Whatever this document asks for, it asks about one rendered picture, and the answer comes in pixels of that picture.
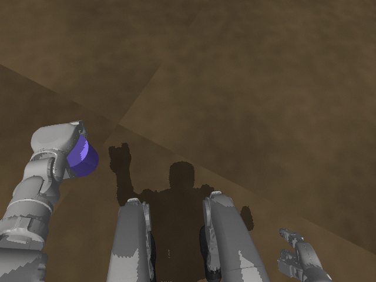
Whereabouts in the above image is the right robot foot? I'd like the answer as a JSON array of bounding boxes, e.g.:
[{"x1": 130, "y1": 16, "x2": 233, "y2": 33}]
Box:
[{"x1": 199, "y1": 225, "x2": 221, "y2": 282}]

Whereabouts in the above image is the right robot arm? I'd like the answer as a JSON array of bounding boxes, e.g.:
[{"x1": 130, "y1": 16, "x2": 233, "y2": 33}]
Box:
[{"x1": 302, "y1": 267, "x2": 333, "y2": 282}]

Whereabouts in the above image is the left robot hand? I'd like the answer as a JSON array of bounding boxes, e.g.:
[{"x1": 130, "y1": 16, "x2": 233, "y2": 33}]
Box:
[{"x1": 31, "y1": 120, "x2": 88, "y2": 179}]

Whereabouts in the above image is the can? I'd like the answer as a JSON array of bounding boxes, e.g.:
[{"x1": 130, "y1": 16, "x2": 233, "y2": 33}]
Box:
[{"x1": 67, "y1": 135, "x2": 99, "y2": 177}]

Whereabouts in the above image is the left robot arm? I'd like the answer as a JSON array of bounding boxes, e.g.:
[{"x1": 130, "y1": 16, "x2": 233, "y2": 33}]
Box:
[{"x1": 0, "y1": 149, "x2": 67, "y2": 282}]

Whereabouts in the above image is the right robot hand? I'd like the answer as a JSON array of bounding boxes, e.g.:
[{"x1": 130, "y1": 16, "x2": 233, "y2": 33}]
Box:
[{"x1": 277, "y1": 228, "x2": 323, "y2": 282}]

